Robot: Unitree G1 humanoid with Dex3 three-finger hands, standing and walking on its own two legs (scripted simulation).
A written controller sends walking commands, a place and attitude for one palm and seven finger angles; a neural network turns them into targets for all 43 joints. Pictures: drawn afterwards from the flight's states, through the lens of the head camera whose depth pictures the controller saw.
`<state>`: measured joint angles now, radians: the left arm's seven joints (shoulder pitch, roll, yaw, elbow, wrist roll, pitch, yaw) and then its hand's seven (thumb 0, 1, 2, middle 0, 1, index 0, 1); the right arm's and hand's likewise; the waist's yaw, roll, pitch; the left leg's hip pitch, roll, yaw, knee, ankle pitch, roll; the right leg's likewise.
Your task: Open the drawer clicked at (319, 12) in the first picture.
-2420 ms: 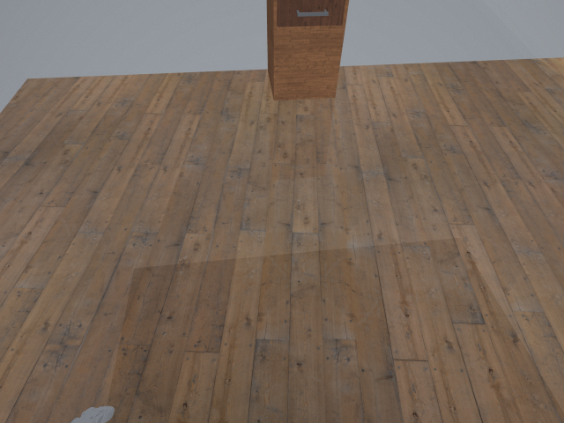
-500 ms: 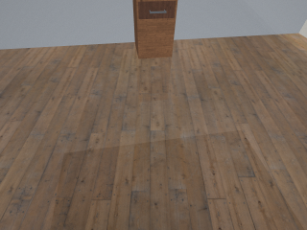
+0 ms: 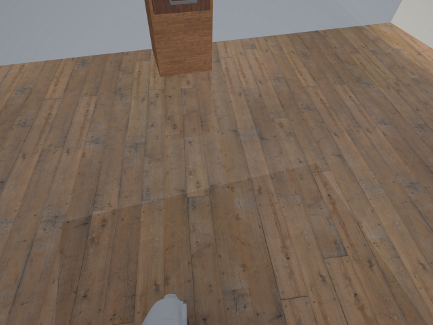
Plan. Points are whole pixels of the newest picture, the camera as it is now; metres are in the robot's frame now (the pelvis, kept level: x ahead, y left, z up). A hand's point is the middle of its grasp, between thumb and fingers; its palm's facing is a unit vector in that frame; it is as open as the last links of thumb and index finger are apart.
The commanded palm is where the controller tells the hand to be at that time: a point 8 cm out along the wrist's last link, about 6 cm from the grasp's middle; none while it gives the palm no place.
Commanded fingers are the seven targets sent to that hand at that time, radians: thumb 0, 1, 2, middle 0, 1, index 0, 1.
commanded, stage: walk to a spot facing it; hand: left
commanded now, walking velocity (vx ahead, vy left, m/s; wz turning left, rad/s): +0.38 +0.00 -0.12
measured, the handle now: (182, 0) +1.98 +0.36 -0.20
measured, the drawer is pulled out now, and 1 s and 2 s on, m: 0.00 0.00 0.00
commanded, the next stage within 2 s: none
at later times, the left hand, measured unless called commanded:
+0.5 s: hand (137, 242) +0.31 +0.22 -0.16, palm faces -0.10 -0.98 -0.15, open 7.4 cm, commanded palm none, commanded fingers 0.00 0.90 0.90 -0.20 -0.30 -0.20 -0.30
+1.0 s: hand (154, 191) +0.48 +0.22 -0.19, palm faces -0.05 -0.98 -0.18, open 7.2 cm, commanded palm none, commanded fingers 0.00 0.90 0.90 -0.20 -0.30 -0.20 -0.30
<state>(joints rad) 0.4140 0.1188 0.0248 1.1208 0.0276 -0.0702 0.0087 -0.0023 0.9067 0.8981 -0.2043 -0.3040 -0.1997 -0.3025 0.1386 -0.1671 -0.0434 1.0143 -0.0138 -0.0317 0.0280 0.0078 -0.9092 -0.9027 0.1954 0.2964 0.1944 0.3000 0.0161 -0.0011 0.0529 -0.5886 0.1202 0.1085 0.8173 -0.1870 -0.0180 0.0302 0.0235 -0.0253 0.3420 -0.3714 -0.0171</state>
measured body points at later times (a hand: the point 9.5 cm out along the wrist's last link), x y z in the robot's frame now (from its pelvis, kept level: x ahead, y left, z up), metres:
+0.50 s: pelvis +0.22 +0.05 +0.01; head +0.24 +0.06 +0.46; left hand +0.32 +0.27 -0.14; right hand +0.14 -0.17 -0.14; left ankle +0.17 +0.12 -0.73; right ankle +0.30 -0.11 -0.69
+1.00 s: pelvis +0.46 +0.03 -0.01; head +0.48 +0.05 +0.44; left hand +0.48 +0.27 -0.17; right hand +0.50 -0.23 -0.14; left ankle +0.58 +0.13 -0.72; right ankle +0.36 -0.10 -0.73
